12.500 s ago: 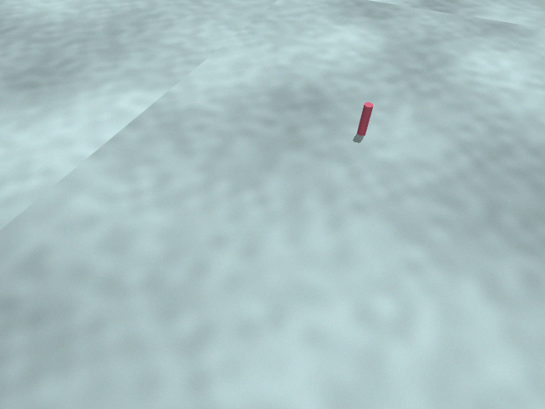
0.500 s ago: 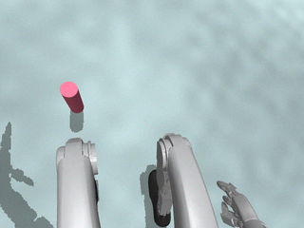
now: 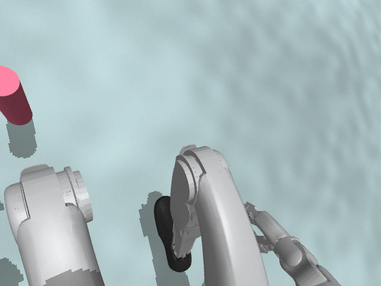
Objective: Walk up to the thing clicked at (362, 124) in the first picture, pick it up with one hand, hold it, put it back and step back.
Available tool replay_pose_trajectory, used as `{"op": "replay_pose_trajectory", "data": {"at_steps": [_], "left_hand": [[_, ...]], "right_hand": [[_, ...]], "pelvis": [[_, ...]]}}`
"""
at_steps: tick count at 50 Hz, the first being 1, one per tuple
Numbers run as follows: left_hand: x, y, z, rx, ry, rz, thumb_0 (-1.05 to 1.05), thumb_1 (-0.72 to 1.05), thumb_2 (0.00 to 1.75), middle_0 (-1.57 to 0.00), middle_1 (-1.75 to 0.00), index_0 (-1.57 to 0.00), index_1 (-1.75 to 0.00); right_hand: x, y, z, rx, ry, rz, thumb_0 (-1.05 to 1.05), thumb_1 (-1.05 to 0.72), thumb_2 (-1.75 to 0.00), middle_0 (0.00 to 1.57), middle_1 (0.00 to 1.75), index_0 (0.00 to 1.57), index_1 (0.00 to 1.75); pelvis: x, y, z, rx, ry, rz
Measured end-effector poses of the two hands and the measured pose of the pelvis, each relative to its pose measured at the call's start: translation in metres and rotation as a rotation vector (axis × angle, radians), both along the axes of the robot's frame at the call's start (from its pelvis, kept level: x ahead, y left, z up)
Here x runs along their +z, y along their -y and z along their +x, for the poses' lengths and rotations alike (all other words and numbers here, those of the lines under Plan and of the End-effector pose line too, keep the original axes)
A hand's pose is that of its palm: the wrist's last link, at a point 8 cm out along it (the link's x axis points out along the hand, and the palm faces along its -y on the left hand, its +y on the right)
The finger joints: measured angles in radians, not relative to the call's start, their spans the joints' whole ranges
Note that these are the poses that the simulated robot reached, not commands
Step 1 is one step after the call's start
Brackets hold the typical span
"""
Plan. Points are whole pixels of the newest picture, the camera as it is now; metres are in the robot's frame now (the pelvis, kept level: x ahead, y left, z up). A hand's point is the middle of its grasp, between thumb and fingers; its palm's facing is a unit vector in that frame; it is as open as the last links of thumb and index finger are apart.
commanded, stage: close in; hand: left
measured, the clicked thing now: (11, 100) +0.46 +0.25 -0.20
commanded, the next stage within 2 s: close in 0.68 s
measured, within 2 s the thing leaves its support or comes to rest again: leaves its support in 1.86 s
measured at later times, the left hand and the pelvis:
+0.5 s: hand (2, 116) +0.42 +0.25 -0.17, palm faces +0.07 -1.00 +0.03, open 16.7 cm; pelvis -0.01 +0.01 -0.01, yaw -2 degrees
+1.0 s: hand (8, 112) +0.43 +0.25 -0.18, palm faces +0.12 -0.99 +0.01, open 14.0 cm; pelvis -0.01 +0.01 -0.01, yaw -3 degrees
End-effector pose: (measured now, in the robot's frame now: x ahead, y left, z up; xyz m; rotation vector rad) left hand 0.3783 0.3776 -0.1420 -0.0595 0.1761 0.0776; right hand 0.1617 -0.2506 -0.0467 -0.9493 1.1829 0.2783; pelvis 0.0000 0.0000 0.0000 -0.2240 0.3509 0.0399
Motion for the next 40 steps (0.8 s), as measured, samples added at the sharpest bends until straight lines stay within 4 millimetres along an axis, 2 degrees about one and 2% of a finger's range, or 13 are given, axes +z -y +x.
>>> {"op": "replay_pose_trajectory", "data": {"at_steps": [5,12,19,29,40], "left_hand": [[-0.018,0.023,-0.003,0.016,0.016,-0.017,-0.01,-0.54,0.03,-0.05,-0.09,-0.07,-0.07],[-0.027,0.045,0.006,0.046,0.071,-0.001,-0.01,-0.52,0.04,-0.04,-0.09,-0.07,-0.07],[-0.028,0.056,0.015,-0.004,0.08,0.048,-0.01,-0.5,0.07,-0.08,-0.12,-0.11,-0.09],[-0.038,0.077,0.02,-0.001,0.082,0.032,-0.01,-0.5,0.13,-0.16,-0.2,-0.2,-0.17],[-0.04,0.081,0.025,-0.007,0.102,0.067,-0.01,-0.45,0.17,-0.19,-0.22,-0.21,-0.2]], "right_hand": [[-0.001,-0.005,0.005,0.056,0.004,-0.014,0.0,-0.89,-0.89,0.2,0.3,0.21,0.3],[0.004,-0.01,0.007,0.114,0.004,-0.053,0.0,-0.89,-0.89,0.2,0.3,0.21,0.3],[0.007,-0.01,-0.004,0.113,-0.033,-0.081,0.0,-0.89,-0.89,0.2,0.3,0.21,0.3],[0.01,-0.013,-0.023,0.094,-0.102,-0.094,0.0,-0.89,-0.89,0.2,0.3,0.21,0.3],[0.009,-0.012,-0.025,0.107,-0.136,-0.116,0.0,-0.9,-0.9,0.2,0.3,0.21,0.3]], "pelvis": [[-0.007,-0.002,-0.003,-0.009,0.043,-0.011],[-0.014,-0.004,-0.007,-0.016,0.095,-0.028],[-0.016,-0.009,-0.009,-0.021,0.109,-0.05],[-0.013,-0.01,-0.009,-0.026,0.112,-0.07],[-0.013,-0.01,-0.01,-0.031,0.121,-0.079]]}}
